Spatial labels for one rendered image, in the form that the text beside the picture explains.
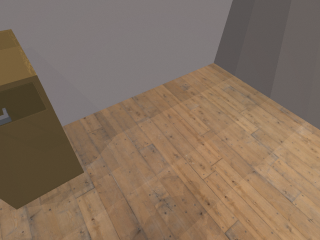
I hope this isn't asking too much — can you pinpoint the drawer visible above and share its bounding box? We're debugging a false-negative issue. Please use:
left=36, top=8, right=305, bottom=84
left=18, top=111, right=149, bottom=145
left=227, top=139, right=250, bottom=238
left=0, top=82, right=46, bottom=126

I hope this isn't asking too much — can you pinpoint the handle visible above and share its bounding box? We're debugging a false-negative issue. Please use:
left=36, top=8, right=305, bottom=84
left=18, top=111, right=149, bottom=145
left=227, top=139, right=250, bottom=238
left=0, top=108, right=12, bottom=125

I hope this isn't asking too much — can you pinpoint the cabinet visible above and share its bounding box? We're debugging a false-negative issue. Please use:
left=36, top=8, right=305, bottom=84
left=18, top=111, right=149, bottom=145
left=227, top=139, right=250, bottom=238
left=0, top=29, right=84, bottom=210

